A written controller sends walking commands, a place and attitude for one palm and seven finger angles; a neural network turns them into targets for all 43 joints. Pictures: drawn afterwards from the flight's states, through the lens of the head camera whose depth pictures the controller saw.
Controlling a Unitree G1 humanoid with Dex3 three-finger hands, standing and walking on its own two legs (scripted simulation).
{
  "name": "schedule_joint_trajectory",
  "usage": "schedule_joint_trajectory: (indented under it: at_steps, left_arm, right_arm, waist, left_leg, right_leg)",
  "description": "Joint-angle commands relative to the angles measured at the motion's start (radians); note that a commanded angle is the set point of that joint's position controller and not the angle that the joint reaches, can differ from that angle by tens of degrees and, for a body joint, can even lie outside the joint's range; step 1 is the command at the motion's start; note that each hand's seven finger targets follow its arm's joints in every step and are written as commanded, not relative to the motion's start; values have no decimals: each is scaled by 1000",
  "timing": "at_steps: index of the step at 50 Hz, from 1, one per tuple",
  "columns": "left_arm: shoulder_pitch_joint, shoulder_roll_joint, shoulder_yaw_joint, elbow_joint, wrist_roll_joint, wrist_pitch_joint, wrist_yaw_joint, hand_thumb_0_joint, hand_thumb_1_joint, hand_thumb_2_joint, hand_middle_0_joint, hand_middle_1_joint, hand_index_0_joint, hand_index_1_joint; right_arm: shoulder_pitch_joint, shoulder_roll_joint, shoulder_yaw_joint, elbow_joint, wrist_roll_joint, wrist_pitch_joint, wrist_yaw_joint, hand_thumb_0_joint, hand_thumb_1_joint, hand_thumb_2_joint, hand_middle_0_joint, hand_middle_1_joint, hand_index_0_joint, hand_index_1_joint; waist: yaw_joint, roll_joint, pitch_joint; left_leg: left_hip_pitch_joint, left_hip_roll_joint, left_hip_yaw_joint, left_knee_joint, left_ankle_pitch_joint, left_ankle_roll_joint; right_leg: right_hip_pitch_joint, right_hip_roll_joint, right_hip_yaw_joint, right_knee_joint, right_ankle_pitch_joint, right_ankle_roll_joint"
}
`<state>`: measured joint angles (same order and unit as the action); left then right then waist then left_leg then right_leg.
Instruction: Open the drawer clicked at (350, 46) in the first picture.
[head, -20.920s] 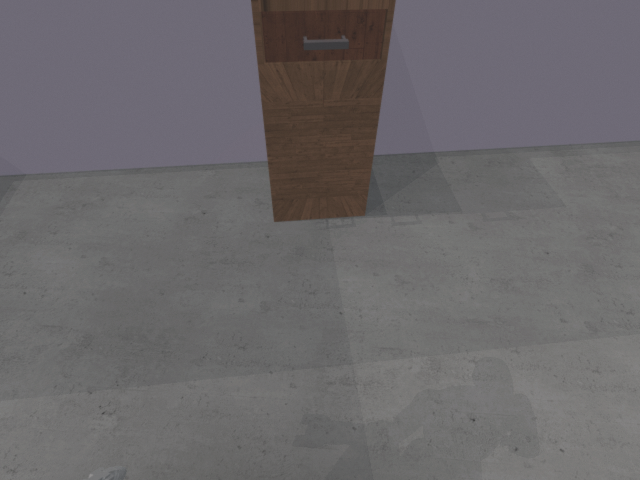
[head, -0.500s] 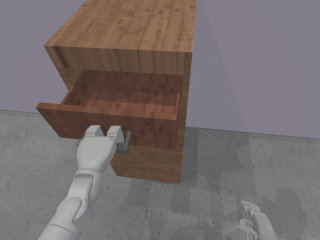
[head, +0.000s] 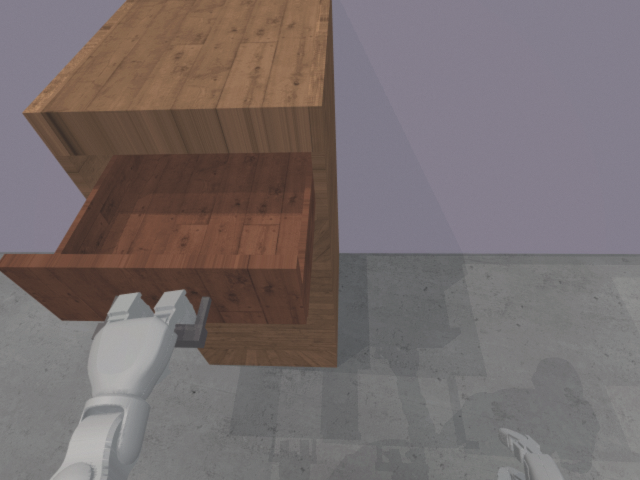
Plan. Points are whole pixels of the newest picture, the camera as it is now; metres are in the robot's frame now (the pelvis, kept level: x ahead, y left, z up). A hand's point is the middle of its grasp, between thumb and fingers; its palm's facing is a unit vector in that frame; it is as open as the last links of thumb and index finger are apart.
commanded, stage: pull the drawer open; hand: left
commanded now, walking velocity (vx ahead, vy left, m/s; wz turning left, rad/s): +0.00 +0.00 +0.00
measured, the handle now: (156, 319) +0.31 +0.23 +0.04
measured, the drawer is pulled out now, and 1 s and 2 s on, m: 0.20 0.30 0.30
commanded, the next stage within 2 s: open the thumb to release the handle in 0.66 s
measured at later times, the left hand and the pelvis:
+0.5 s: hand (130, 453) +0.16 +0.22 +0.02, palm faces -0.02 -0.12 -0.99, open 5.7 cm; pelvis +0.00 +0.00 -0.02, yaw +0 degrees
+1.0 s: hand (125, 445) +0.17 +0.23 +0.02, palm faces +0.05 -0.10 -0.99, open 6.8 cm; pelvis -0.02 -0.01 -0.02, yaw +2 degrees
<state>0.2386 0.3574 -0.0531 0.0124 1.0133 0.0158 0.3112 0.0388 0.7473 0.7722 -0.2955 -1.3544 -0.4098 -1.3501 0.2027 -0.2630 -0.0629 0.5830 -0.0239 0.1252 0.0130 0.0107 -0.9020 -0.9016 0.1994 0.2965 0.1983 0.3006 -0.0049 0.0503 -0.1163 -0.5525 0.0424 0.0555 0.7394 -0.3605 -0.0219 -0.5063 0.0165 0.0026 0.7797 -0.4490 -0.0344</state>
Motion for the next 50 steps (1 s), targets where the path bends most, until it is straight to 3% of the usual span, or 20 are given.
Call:
schedule_joint_trajectory:
  at_steps: [1,4,14,17,20,23,25,28,30,31,35,36,37,38,40,41,42,43,45,50]
  left_arm:
    - [131,131,71,-310,-3,-11,82,0,900,900,-400,-1350,-400,-1350]
    - [150,144,86,-336,1,-6,97,0,900,900,-400,-1350,-400,-1350]
    - [432,149,115,-417,-18,-26,106,0,900,900,-400,-1350,-400,-1350]
    - [513,176,150,-458,-21,-40,114,0,900,900,-400,-1350,-400,-1350]
    - [569,172,147,-505,-17,-47,128,0,900,900,-400,-1350,-400,-1350]
    - [606,164,146,-522,-14,-53,146,0,900,900,-400,-1350,-400,-1350]
    - [554,197,183,-520,-12,-54,157,0,900,900,-400,-1350,-400,-1350]
    - [552,172,165,-507,-11,-57,163,0,900,900,-400,-1350,-400,-1350]
    - [571,197,192,-514,-17,-53,169,0,900,900,-400,-1350,-400,-1350]
    - [580,184,178,-502,-19,-51,169,0,900,900,-400,-1350,-400,-1350]
    - [554,203,196,-495,-27,-42,170,0,900,900,-400,-1350,-400,-1350]
    - [562,174,166,-487,-31,-38,167,0,900,900,-400,-1350,-400,-1350]
    - [527,208,196,-494,-32,-39,167,0,900,900,-400,-1350,-400,-1350]
    - [251,195,156,-480,-10,-40,168,0,900,900,-400,-1350,-400,-1350]
    - [257,206,181,-450,-6,-47,174,0,760,840,-390,-1335,-390,-1335]
    - [315,163,149,-404,-13,-39,169,0,690,810,-385,-1327,-385,-1327]
    - [261,175,142,-420,-18,-37,160,0,620,780,-380,-1320,-380,-1320]
    - [261,155,118,-414,-18,-32,152,0,550,750,-375,-1313,-375,-1313]
    - [208,157,91,-414,-21,-23,126,0,410,690,-365,-1298,-365,-1298]
    - [180,177,87,-380,-10,-30,83,0,60,540,-340,-1260,-340,-1260]
  right_arm:
    - [-162,-70,-18,-177,-2,-64,9,0,-900,-900,200,300,200,300]
    - [-168,-75,-17,-171,-4,-63,10,0,-900,-900,200,300,200,300]
    - [-190,-59,11,-206,-5,-65,32,0,-900,-900,200,300,200,300]
    - [-193,-57,22,-224,-10,-64,42,0,-900,-900,200,300,200,300]
    - [-192,-60,28,-240,-14,-57,55,0,-900,-900,200,300,200,300]
    - [-183,-61,24,-252,-17,-51,61,0,-900,-900,200,300,200,300]
    - [-182,-62,26,-250,-24,-45,58,0,-900,-900,200,300,200,300]
    - [-174,-59,18,-255,-23,-45,54,0,-900,-900,200,300,200,300]
    - [-173,-59,20,-260,-23,-44,53,0,-900,-900,200,300,200,300]
    - [-171,-57,16,-259,-18,-43,48,0,-900,-900,200,300,200,300]
    - [-181,-63,17,-257,-20,-41,44,0,-900,-900,200,300,200,300]
    - [-177,-58,13,-259,-15,-42,39,0,-900,-900,200,300,200,300]
    - [-178,-62,15,-254,-18,-42,39,0,-900,-900,200,300,200,300]
    - [-176,-69,12,-217,-25,-34,25,0,-900,-900,200,300,200,300]
    - [-167,-60,4,-221,-30,-50,10,0,-900,-900,200,300,200,300]
    - [-159,-58,1,-221,-21,-55,5,0,-900,-900,200,300,200,300]
    - [-166,-61,6,-217,-20,-56,7,0,-900,-900,200,300,200,300]
    - [-162,-60,1,-216,-17,-57,0,0,-900,-900,200,300,200,300]
    - [-168,-62,8,-209,-18,-62,-4,0,-900,-900,200,300,200,300]
    - [-181,-56,22,-194,-17,-71,-18,0,-900,-900,200,300,200,300]
  waist:
    - [78,-31,-237]
    - [71,-37,-218]
    - [96,-52,-184]
    - [111,-56,-196]
    - [110,-14,-197]
    - [101,-21,-183]
    - [94,-42,-182]
    - [90,-23,-181]
    - [104,-20,-227]
    - [96,-26,-192]
    - [97,-57,-197]
    - [89,-46,-174]
    - [91,-60,-187]
    - [23,-63,-143]
    - [53,-57,-167]
    - [54,-50,-152]
    - [53,-57,-174]
    - [54,-57,-176]
    - [51,-81,-192]
    - [56,-93,-123]
  left_leg:
    - [166,-71,-3,-6,361,50]
    - [171,-64,-11,1,357,47]
    - [163,-54,-21,39,400,45]
    - [160,-55,-22,60,406,43]
    - [167,-47,-27,80,436,40]
    - [145,-44,-31,96,400,41]
    - [136,-51,-37,107,356,38]
    - [120,-52,-36,114,322,41]
    - [130,-56,-34,122,335,38]
    - [104,-55,-35,119,318,41]
    - [87,-61,-35,117,283,39]
    - [72,-60,-30,112,254,45]
    - [81,-65,-31,115,245,41]
    - [62,-65,-41,118,184,48]
    - [92,-70,-33,114,153,46]
    - [79,-67,-32,101,139,52]
    - [99,-70,-32,99,145,47]
    - [91,-68,-32,88,142,54]
    - [110,-71,-31,82,143,53]
    - [102,-73,-30,50,117,56]
  right_leg:
    - [102,11,2,-71,575,5]
    - [69,18,4,-65,533,1]
    - [35,16,8,-31,547,6]
    - [14,15,29,-20,554,8]
    - [-23,16,41,-3,543,5]
    - [-49,18,33,6,509,5]
    - [-82,18,49,6,471,2]
    - [-92,17,33,15,438,0]
    - [-84,14,53,19,449,-2]
    - [-75,15,33,22,457,-1]
    - [-81,11,53,16,435,0]
    - [-67,8,32,10,433,3]
    - [-87,7,56,3,407,1]
    - [-133,3,34,-2,370,5]
    - [-141,4,47,-28,289,3]
    - [-112,6,12,-28,288,4]
    - [-129,2,34,-36,265,3]
    - [-91,3,13,-38,284,5]
    - [-98,-5,31,-57,262,9]
    - [-75,-10,30,-94,242,15]
